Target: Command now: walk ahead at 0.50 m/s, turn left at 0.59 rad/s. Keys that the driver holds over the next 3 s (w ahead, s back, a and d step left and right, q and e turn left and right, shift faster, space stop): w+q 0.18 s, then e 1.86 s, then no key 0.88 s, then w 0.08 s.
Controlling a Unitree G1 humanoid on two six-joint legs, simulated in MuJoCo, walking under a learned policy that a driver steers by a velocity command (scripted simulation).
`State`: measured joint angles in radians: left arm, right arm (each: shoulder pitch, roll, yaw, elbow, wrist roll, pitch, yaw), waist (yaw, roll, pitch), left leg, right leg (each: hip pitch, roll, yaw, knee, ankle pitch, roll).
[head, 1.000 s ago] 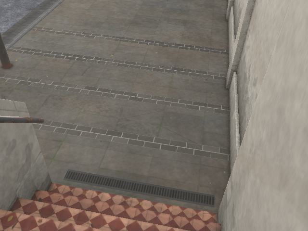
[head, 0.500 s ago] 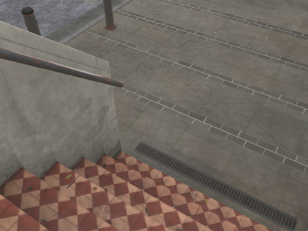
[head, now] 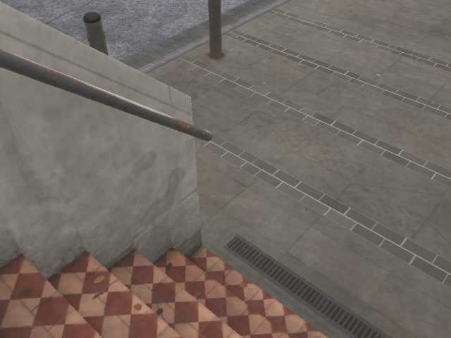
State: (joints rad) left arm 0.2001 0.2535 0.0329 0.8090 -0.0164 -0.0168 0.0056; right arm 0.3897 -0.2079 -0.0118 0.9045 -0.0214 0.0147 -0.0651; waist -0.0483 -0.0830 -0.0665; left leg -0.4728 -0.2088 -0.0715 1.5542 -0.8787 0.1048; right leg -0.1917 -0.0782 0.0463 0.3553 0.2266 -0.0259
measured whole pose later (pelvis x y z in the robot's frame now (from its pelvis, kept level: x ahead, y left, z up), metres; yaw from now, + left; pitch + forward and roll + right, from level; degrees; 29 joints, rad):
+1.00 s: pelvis +0.16 -0.17 -0.30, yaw -8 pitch -3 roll +3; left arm 0.39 0.15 0.00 0.86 0.01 0.06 0.00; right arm 0.01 -0.21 -0.03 0.78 -0.06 0.06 -0.09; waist 0.05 0.08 0.06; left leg -1.11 -0.02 0.03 2.24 -0.44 -0.01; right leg -0.37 0.04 0.10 0.86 -0.43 -0.03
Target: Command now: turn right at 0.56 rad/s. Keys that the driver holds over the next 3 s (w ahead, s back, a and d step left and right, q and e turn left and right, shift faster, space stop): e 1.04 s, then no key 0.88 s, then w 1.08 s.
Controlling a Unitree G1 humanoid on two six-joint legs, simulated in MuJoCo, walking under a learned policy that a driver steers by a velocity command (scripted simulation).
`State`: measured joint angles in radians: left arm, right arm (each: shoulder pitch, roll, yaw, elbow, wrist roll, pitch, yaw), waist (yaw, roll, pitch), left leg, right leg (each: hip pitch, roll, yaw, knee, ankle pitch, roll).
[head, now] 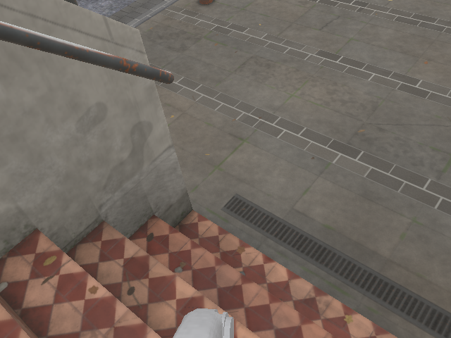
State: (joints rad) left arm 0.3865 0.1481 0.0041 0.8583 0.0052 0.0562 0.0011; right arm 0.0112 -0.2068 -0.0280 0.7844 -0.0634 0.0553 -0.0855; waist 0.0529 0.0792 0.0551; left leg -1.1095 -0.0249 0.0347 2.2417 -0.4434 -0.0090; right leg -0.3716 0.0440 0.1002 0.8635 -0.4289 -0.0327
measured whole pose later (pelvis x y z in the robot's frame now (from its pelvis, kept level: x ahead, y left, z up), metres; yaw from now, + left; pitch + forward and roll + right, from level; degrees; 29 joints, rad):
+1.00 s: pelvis +0.11 +0.07 -0.01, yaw -36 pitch -2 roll +0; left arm -0.06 0.14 -0.02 0.55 0.01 0.13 0.00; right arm 0.41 -0.20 0.06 0.69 -0.03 0.01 -0.06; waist -0.12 -0.05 0.06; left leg -0.36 0.00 0.11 0.91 -0.52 0.07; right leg -0.97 0.08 0.12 1.66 -0.13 0.06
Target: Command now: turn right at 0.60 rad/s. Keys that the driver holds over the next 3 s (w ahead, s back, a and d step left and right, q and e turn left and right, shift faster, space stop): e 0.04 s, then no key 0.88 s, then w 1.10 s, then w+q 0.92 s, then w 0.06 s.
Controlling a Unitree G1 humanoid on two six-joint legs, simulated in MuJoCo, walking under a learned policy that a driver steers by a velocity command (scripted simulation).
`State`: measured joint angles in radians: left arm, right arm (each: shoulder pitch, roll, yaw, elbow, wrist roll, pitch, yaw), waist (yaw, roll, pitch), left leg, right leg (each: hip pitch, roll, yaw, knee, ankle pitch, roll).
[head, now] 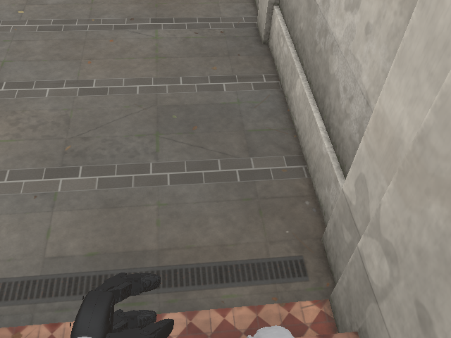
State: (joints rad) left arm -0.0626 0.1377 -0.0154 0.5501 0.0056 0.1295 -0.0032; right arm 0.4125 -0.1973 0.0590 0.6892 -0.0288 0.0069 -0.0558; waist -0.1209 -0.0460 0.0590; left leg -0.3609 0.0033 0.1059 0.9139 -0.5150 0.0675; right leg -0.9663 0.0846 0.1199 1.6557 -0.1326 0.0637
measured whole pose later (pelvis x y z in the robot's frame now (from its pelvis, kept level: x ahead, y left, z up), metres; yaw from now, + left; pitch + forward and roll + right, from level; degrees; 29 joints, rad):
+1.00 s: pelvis +0.05 -0.01 +0.05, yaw -7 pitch -1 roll -1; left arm 0.18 0.21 -0.03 1.03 0.01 0.04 -0.02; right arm 0.24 -0.20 0.02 0.96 0.00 0.00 0.01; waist -0.01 -0.02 -0.02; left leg -0.13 -0.04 -0.05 0.44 -0.30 0.04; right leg -0.18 0.00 0.02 0.41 -0.22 0.01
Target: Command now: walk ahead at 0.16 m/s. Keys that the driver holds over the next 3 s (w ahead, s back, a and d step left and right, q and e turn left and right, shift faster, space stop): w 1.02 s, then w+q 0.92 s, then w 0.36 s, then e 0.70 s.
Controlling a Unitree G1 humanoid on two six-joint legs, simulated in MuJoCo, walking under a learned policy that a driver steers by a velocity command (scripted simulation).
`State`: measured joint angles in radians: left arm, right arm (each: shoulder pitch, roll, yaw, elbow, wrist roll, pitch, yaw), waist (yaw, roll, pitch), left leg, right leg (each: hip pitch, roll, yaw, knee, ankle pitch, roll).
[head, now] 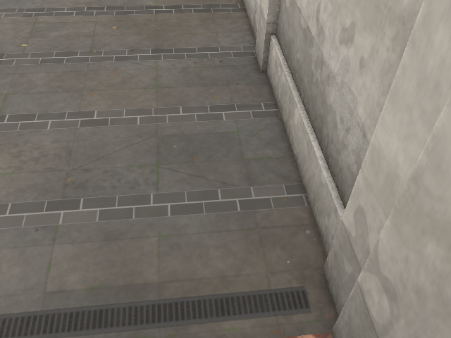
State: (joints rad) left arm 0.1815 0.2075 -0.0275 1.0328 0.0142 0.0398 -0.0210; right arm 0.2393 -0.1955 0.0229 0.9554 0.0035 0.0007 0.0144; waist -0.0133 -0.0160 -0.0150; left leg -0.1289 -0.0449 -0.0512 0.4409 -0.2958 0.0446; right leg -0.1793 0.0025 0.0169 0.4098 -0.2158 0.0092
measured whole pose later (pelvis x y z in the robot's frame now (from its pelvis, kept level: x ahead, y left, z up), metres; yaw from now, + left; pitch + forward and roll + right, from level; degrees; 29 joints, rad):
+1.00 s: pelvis +0.32 +0.02 -0.35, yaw +0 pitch -3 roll +3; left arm 0.15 0.19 0.03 0.98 0.03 -0.03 -0.01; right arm 0.52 -0.14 0.01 1.10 -0.03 -0.06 -0.03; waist -0.07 -0.09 -0.04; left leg -0.24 -0.11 0.10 1.25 -0.92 0.11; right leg -0.54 -0.02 0.02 0.69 0.50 -0.06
